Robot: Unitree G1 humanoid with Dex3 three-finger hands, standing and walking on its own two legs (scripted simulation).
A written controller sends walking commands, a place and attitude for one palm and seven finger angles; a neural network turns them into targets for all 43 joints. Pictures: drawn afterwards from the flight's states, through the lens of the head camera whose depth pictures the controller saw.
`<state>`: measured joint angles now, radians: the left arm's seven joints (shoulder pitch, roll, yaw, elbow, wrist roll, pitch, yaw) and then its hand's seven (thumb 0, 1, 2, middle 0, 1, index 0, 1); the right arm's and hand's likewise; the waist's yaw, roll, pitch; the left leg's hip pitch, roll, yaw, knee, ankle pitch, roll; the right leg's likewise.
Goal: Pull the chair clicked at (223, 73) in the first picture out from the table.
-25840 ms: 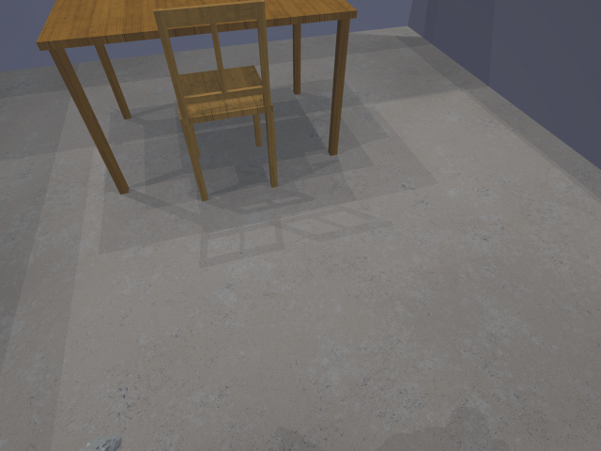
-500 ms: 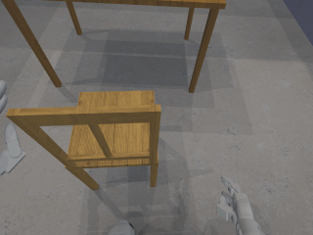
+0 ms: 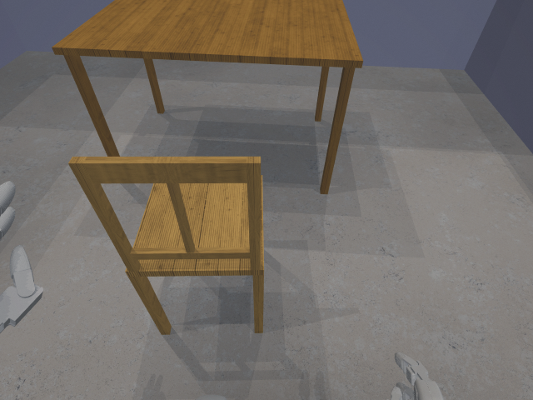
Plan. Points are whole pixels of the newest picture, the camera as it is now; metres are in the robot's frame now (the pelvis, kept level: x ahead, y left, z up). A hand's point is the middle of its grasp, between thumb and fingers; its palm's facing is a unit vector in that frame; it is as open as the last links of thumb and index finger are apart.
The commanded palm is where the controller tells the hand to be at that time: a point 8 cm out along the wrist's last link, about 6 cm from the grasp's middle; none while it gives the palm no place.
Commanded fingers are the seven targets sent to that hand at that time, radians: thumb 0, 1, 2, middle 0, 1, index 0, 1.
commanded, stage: stop stepping back and stand still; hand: left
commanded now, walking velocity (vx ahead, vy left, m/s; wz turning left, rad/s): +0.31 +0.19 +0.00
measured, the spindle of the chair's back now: (182, 219) +0.51 +0.24 -0.10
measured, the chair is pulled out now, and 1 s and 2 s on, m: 0.62 0.62 0.62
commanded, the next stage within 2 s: let the arm hang, fingers relaxed in 0.82 s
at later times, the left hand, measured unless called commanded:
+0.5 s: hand out of the picture +0.11 +0.28 +0.17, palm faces +0.53 -0.74 -0.42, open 7.4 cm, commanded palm +0.06 +0.31 +0.18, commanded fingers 0.00 0.90 0.90 -0.20 -0.30 -0.20 -0.30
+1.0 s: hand (43, 358) +0.15 +0.28 +0.07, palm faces +0.31 -0.82 -0.49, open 7.4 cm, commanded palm none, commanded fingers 0.00 0.90 0.90 -0.20 -0.30 -0.20 -0.30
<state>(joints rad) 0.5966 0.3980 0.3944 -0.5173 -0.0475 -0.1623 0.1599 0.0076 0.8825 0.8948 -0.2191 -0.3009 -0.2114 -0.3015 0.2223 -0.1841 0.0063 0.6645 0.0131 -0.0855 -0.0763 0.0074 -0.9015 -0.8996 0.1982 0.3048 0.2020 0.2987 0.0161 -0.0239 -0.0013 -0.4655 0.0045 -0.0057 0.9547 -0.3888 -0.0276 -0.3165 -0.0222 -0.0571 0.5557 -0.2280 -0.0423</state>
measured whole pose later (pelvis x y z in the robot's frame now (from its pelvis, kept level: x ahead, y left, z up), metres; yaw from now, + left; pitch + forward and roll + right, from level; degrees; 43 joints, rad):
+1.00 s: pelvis -0.05 +0.01 +0.00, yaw +4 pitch +2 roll +0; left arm 0.42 0.37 0.25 -0.12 0.01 -0.12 0.08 0.00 0.89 0.90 -0.21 -0.30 -0.20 -0.30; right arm 0.18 -0.25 -0.04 0.70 0.00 -0.09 -0.01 0.00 -0.90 -0.90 0.19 0.30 0.20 0.30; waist 0.00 0.04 0.00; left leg -0.23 -0.02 0.02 0.49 -0.29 0.02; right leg -0.26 -0.02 -0.07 0.51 -0.27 -0.01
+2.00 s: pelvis -0.07 -0.01 +0.01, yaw +3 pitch -1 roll +0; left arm 0.33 0.10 -0.01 1.09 0.01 0.00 0.04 0.01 0.92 0.90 -0.20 -0.30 -0.20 -0.30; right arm 0.36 -0.09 0.01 1.11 -0.01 0.00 -0.03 0.00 -0.91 -0.90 0.19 0.30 0.20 0.30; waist 0.00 0.02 0.04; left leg -0.17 0.02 0.02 0.43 -0.25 -0.01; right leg -0.20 0.01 -0.07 0.44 -0.22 -0.04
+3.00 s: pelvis -0.06 -0.02 +0.01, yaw +3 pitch -1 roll +0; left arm 0.32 0.11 -0.01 1.09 0.00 0.00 0.04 0.00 0.91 0.90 -0.20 -0.30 -0.20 -0.30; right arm 0.34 -0.10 0.01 1.12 -0.01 0.00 -0.04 0.00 -0.91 -0.90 0.19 0.30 0.20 0.30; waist 0.00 0.01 0.06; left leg -0.15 0.02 0.01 0.41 -0.25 -0.02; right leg -0.18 0.02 -0.08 0.42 -0.22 -0.05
